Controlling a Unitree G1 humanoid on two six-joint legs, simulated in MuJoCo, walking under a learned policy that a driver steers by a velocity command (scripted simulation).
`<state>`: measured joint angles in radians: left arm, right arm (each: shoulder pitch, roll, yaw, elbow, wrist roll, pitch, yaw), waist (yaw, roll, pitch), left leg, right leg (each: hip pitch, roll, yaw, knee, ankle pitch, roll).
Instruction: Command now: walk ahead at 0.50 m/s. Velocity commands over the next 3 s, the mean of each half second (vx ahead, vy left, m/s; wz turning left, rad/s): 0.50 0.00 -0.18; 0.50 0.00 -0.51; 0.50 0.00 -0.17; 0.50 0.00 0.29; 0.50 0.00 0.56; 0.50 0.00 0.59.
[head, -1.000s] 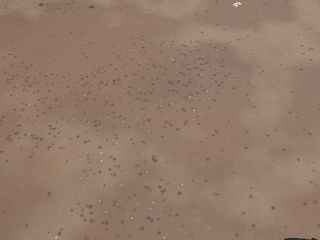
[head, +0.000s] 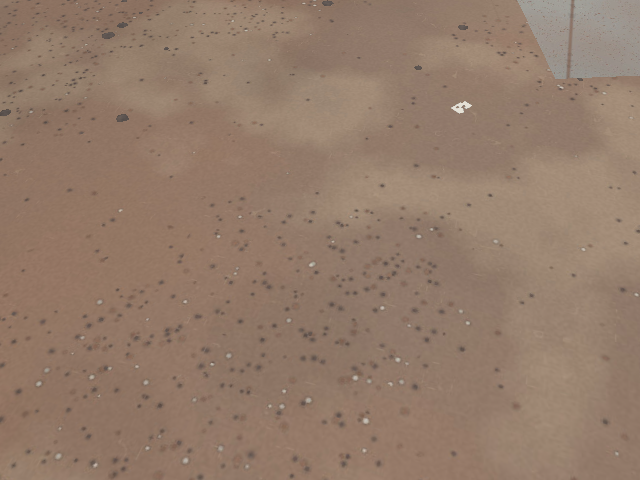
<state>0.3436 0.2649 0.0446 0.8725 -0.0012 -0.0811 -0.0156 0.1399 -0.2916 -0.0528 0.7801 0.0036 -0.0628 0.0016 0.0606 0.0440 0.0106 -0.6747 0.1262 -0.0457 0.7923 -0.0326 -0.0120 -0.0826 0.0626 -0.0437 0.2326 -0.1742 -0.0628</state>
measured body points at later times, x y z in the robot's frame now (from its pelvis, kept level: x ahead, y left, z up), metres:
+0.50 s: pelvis +0.28 +0.07 +0.00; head +0.30 +0.07 +0.45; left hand +0.43 +0.33 -0.12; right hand +0.30 -0.21 -0.13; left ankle +0.26 +0.16 -0.75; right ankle +0.36 -0.12 -0.67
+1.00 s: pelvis +0.54 -0.04 +0.00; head +0.57 -0.07 +0.45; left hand +0.71 +0.19 -0.11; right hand +0.60 -0.36 -0.11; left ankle +0.69 +0.11 -0.67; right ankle +0.52 -0.10 -0.75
